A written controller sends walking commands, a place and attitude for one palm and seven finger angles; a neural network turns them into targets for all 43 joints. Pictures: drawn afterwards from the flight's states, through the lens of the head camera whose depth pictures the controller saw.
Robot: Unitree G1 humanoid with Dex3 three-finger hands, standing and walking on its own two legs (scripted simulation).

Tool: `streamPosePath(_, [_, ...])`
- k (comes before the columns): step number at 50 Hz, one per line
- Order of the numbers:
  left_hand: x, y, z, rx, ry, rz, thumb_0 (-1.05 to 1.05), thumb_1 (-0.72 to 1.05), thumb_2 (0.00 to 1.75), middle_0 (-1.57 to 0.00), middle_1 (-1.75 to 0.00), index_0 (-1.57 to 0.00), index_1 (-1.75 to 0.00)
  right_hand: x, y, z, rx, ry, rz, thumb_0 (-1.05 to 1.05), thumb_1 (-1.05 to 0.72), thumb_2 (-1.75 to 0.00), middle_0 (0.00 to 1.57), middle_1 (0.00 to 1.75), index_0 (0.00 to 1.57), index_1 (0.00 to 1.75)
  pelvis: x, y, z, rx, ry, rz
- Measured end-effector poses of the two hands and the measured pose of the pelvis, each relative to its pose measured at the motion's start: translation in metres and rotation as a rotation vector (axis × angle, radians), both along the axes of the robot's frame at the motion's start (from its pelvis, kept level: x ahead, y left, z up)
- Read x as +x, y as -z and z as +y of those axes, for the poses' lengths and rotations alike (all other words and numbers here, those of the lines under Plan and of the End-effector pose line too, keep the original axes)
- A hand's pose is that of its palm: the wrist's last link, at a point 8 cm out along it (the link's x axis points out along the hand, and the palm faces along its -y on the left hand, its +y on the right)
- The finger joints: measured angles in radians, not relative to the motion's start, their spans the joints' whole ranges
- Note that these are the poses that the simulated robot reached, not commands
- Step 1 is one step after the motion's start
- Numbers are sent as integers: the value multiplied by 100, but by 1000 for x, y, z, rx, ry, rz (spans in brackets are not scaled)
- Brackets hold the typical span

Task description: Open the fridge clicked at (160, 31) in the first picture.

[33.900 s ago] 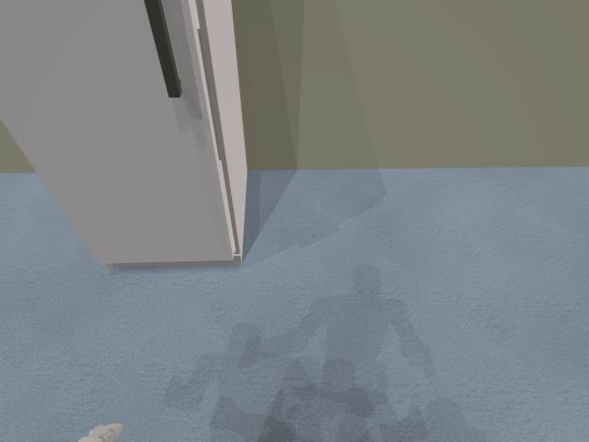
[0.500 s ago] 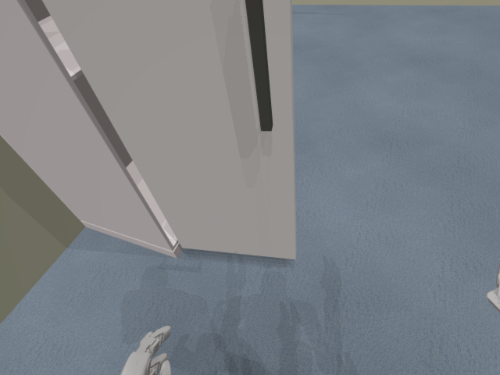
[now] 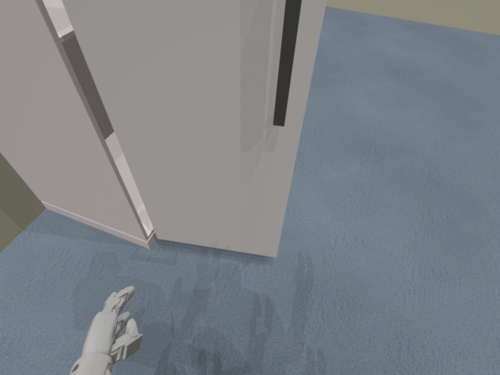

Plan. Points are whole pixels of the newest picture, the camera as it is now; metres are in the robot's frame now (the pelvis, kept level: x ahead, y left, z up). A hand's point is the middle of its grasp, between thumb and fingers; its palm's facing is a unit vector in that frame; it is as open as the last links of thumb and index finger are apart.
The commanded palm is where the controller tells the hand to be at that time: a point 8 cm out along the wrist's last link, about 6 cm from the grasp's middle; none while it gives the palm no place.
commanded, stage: stop stepping back and stand still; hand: right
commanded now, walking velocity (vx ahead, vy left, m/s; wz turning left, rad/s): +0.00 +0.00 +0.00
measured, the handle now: (291, 24) +0.64 -0.03 +0.25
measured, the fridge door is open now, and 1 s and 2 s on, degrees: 78 78 78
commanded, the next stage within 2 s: let the arm hang, fingers relaxed in 0.56 s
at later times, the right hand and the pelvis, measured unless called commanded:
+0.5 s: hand out of the picture +0.17 -0.29 +0.17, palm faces +0.41 +0.75 -0.52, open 7.4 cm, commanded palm +0.12 -0.32 +0.18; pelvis -0.02 -0.02 +0.01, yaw +0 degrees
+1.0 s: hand out of the picture +0.02 -0.19 -0.18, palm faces -0.04 +0.99 -0.16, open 7.3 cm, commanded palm none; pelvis -0.04 -0.01 -0.01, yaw -2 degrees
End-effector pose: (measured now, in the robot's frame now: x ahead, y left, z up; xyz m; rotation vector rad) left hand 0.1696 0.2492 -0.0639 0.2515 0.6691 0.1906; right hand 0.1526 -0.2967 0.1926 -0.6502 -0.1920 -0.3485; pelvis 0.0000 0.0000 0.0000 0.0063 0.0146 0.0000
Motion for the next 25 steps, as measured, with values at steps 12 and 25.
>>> streamPosePath(12, [-32,10,-31,-37,33,63,2,91,90,-20,-30,-20,-29,-5,30,-13,160,68,40,2,-89,-90,21,30,21,30,-17,-7,-12,3,-5,-8])
streamPosePath(25, [-42,5,-39,-42,38,46,2,91,90,-20,-30,-20,-30,-20,4,-29,45,42,2,2,-89,-90,22,30,22,30,-24,-9,-21,8,-5,-2])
